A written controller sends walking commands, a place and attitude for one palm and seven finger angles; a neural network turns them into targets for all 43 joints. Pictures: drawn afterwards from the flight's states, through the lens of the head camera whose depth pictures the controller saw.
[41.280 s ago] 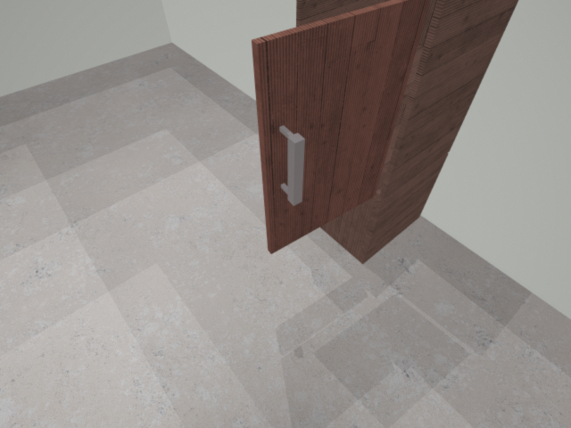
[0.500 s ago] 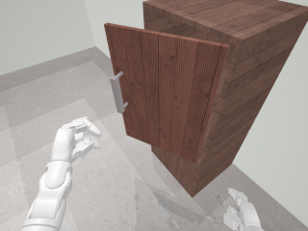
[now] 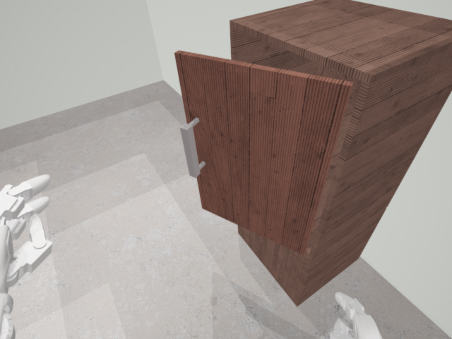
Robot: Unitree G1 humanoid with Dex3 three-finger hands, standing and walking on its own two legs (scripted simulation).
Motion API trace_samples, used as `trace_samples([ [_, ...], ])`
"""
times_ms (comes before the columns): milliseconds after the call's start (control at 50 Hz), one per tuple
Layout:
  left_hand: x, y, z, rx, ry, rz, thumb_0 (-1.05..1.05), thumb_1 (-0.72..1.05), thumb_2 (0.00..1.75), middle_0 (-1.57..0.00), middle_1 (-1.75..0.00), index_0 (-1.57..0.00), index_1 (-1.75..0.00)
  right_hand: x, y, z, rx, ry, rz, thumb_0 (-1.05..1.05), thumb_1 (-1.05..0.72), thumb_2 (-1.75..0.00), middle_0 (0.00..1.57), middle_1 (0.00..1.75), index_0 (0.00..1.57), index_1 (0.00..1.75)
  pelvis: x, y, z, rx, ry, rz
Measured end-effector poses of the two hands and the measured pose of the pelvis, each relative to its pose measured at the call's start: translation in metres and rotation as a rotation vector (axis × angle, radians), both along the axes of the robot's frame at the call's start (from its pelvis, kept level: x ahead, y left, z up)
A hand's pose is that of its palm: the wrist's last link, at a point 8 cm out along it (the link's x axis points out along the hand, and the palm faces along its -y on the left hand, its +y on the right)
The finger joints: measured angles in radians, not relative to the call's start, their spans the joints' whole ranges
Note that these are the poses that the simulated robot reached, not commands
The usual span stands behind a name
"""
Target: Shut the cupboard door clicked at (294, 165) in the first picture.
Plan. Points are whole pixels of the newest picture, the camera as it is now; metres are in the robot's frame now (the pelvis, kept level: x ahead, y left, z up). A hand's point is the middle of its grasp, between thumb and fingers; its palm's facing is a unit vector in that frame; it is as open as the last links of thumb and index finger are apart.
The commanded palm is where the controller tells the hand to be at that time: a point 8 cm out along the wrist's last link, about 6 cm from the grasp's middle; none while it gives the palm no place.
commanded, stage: draw the hand back to the body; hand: left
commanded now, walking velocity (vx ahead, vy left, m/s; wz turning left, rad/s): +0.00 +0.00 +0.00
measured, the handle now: (195, 148) +0.62 +0.17 -0.02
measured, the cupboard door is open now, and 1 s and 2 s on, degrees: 26 26 26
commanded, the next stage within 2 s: step back with the hand held close in 0.34 s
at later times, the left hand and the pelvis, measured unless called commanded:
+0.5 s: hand (63, 243) +0.19 +0.25 +0.16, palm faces +0.44 -0.79 -0.42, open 7.4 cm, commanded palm +0.14 +0.28 +0.17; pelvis +0.00 -0.02 +0.00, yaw +0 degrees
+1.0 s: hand (20, 264) +0.16 +0.30 +0.15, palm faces +0.37 -0.79 -0.49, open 7.4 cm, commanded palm +0.10 +0.33 +0.17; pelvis -0.05 +0.03 -0.01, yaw -1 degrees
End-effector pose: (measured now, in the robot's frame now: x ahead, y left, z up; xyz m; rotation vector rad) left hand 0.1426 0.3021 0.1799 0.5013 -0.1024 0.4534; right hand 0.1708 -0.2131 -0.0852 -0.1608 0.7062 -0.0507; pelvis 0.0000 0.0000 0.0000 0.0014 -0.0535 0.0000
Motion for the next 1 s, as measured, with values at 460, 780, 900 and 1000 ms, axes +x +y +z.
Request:
trace_samples([
  [460,0.005,-0.019,-0.001,-0.015,-0.024,-0.022,0.02,0.89,0.90,-0.21,-0.30,-0.21,-0.30,0.009,-0.022,0.008,-0.019,-0.061,-0.024,0.01,-0.91,-0.90,0.20,0.30,0.20,0.29,0.001,-0.015,0.000,0.004,-0.004,-0.004],
  [780,0.015,0.004,-0.008,0.058,0.030,-0.099,0.02,0.89,0.90,-0.21,-0.30,-0.21,-0.30,-0.013,-0.024,0.003,-0.080,0.052,-0.135,0.01,-0.91,-0.90,0.20,0.30,0.20,0.29,-0.011,0.010,-0.005,-0.010,0.071,-0.021],
  [900,0.001,0.020,-0.006,0.076,0.003,-0.122,0.02,0.89,0.90,-0.21,-0.30,-0.21,-0.30,-0.035,-0.010,0.010,-0.093,0.044,-0.144,0.01,-0.91,-0.90,0.20,0.30,0.20,0.29,-0.029,0.023,-0.007,-0.018,0.073,-0.028],
  [1000,-0.022,0.031,-0.006,0.085,-0.038,-0.114,0.02,0.89,0.90,-0.21,-0.30,-0.21,-0.30,-0.056,0.003,0.011,-0.106,0.032,-0.123,0.01,-0.91,-0.90,0.20,0.30,0.20,0.29,-0.049,0.031,-0.009,-0.029,0.072,-0.017],
])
